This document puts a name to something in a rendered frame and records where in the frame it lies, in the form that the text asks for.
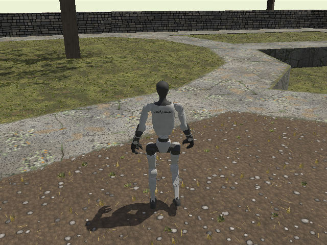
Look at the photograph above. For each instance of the robot right hand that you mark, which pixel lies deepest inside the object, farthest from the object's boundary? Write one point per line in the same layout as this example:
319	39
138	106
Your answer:
191	143

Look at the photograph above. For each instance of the robot right upper arm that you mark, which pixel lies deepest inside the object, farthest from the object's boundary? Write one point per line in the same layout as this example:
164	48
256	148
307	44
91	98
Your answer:
181	114

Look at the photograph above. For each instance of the right robot forearm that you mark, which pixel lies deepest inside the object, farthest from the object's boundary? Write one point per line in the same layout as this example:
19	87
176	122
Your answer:
188	133

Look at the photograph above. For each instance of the robot right thigh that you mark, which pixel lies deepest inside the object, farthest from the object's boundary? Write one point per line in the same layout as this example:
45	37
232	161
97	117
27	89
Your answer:
174	152

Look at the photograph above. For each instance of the left robot foot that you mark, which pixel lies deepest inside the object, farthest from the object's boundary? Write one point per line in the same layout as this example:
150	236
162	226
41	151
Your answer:
153	204

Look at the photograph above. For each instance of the robot left hand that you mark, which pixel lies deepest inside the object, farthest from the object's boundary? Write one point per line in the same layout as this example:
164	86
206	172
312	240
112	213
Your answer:
136	146

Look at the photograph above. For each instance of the left robot forearm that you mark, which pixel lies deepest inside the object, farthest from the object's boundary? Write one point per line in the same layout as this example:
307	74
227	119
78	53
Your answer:
137	136

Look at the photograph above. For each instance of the robot left upper arm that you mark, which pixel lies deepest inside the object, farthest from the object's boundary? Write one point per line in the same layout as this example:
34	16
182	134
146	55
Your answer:
144	116

